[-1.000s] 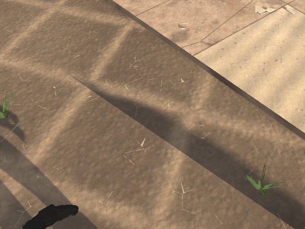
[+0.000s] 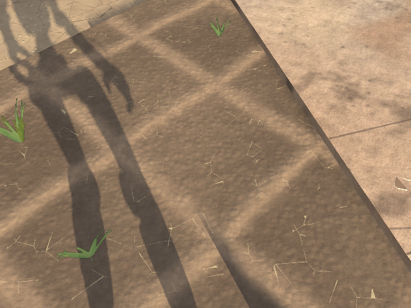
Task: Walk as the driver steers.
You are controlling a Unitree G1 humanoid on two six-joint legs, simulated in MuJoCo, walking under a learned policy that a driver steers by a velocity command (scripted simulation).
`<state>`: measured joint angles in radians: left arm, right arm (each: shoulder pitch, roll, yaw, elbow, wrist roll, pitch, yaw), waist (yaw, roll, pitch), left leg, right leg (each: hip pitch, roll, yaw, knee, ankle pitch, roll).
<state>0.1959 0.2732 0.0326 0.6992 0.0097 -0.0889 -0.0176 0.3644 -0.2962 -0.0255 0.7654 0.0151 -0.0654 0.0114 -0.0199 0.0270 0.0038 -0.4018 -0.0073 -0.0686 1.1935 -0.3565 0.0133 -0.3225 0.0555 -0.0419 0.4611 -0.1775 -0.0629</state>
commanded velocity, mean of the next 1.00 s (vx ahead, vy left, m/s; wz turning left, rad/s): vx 0.50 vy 0.00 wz -0.28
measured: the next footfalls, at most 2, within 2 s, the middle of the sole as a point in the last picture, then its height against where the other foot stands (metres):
left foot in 0.38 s outside the picture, level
right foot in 0.94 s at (265, 266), level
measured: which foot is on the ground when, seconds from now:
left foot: up 0.00-0.36, down 0.38-0.92, up 0.94-1.00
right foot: down 0.00-0.38, up 0.40-0.92, down 0.94-1.00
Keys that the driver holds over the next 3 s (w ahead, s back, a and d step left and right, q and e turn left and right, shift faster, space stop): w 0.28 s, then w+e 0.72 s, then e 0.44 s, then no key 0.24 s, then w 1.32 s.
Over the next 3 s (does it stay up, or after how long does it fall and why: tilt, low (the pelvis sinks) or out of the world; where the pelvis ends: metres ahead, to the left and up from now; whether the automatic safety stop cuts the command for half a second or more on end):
stays up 1.12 -0.48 0.05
